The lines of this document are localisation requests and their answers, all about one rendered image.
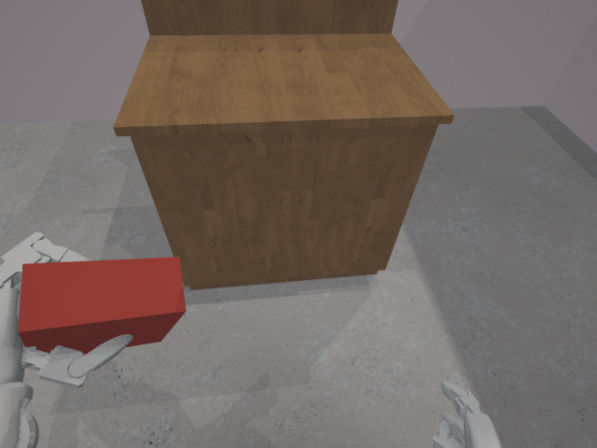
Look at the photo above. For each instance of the left robot forearm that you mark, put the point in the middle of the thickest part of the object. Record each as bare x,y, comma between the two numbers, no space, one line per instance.
18,428

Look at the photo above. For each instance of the table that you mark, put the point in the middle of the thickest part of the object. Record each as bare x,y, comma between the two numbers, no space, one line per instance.
281,140

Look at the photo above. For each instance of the left robot hand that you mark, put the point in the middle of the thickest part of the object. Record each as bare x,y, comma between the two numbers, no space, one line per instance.
63,365

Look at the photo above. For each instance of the right robot hand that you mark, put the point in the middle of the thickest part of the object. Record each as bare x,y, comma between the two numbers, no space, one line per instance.
477,430

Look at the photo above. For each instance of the sponge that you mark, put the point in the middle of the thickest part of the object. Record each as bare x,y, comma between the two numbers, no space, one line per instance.
82,304

